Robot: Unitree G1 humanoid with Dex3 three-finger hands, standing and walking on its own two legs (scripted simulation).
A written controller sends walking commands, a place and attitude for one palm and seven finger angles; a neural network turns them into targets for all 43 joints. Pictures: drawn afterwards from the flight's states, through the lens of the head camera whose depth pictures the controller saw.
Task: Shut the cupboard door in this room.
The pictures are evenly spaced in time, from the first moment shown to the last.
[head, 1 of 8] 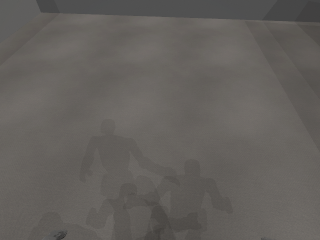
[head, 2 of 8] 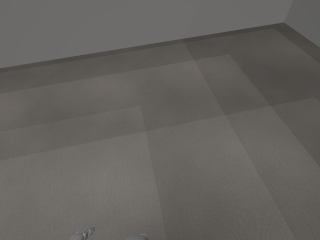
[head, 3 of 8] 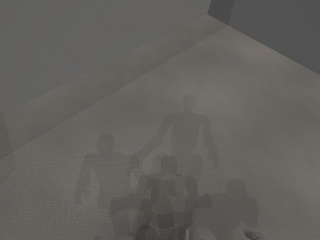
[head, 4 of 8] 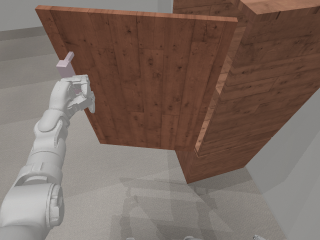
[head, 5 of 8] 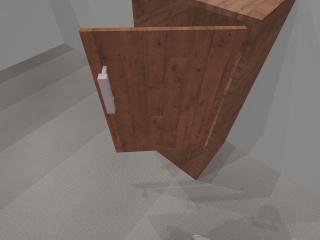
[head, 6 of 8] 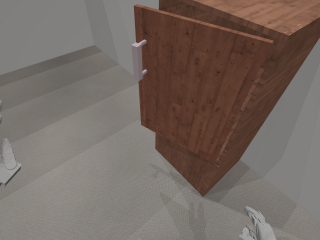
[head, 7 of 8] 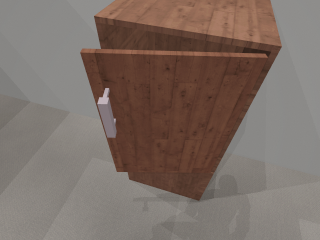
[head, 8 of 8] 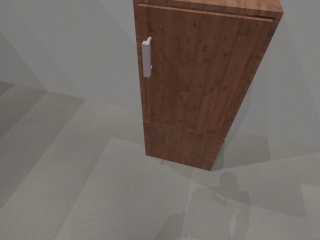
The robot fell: no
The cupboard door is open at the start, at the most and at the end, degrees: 77 77 0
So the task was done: yes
